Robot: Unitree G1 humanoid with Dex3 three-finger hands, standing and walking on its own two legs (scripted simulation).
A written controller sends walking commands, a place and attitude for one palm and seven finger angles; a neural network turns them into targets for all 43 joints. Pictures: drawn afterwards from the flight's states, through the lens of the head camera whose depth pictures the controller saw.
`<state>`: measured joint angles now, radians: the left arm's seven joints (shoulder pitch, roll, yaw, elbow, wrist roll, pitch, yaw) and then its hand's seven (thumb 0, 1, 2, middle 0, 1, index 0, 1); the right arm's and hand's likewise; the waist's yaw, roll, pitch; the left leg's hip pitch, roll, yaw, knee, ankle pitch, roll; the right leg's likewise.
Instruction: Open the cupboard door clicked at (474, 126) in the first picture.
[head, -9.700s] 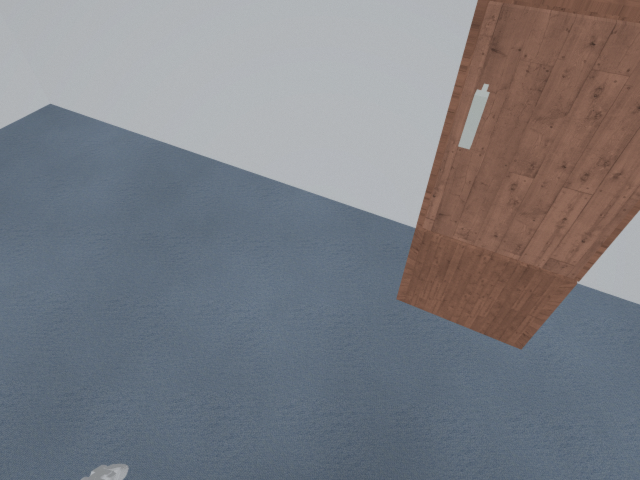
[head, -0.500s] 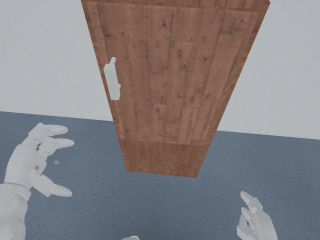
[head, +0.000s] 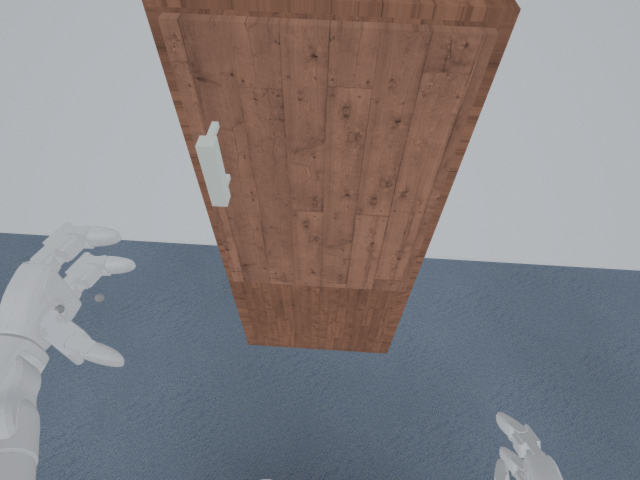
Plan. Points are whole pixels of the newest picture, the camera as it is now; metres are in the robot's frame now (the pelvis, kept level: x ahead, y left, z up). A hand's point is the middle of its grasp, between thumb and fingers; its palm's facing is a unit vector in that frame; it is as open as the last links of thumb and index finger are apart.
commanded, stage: raise the hand with hooked fingers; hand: left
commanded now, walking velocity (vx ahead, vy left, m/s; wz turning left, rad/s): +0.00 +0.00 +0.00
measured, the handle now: (217, 164) +0.55 +0.20 +0.07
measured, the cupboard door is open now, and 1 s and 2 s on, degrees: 0 0 0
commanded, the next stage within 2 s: move the hooked fingers beside the handle in 0.24 s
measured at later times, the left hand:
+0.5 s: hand (109, 294) +0.29 +0.26 +0.09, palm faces +0.03 -1.00 -0.04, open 14.0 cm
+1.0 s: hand (129, 244) +0.37 +0.27 +0.09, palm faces +0.00 -1.00 -0.03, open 14.0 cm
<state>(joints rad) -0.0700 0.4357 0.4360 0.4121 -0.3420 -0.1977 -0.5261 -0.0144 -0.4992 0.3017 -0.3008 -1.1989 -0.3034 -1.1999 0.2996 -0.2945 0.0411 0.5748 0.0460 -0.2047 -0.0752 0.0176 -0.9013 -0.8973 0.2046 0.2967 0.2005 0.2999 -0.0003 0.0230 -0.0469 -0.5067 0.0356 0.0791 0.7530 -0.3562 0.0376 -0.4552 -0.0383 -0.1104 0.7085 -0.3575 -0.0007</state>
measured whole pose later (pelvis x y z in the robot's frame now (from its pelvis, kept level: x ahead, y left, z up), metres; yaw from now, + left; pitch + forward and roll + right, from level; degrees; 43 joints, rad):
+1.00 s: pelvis +0.00 -0.01 -0.01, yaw -1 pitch +10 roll -1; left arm -0.42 0.54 0.49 0.83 -0.28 -0.29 -0.56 -0.02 -0.50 0.30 -0.30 -1.20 -0.30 -1.20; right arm 0.34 -0.30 0.03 0.61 0.05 -0.11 -0.08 0.02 -0.90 -0.90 0.20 0.30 0.20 0.30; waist -0.05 0.01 -0.06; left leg -0.61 0.06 0.07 0.80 -0.37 0.02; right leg -0.56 -0.02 -0.11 0.76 -0.37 -0.02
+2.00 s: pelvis +0.00 +0.00 -0.02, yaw -2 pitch +19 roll -4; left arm -0.89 0.77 0.53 1.25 -0.13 -0.32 -0.53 -0.01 -0.50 0.30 -0.30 -1.20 -0.30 -1.20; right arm 0.41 -0.31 0.05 0.61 0.02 0.06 -0.06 0.01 -0.90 -0.90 0.21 0.30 0.20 0.30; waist -0.17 0.01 -0.07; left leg -0.84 0.08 0.07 0.92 -0.42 0.04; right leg -0.77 0.00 -0.10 0.83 -0.38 0.00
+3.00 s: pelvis +0.00 +0.00 -0.03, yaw -2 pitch +19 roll -4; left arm -0.85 0.71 0.50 1.18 -0.15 -0.33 -0.50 -0.02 -0.50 0.30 -0.30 -1.20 -0.30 -1.20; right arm 0.42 -0.30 0.05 0.61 0.02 0.09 -0.05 0.01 -0.90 -0.90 0.21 0.30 0.20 0.30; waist -0.16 0.01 -0.08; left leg -0.84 0.08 0.07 0.94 -0.42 0.04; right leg -0.78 0.00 -0.10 0.84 -0.39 0.00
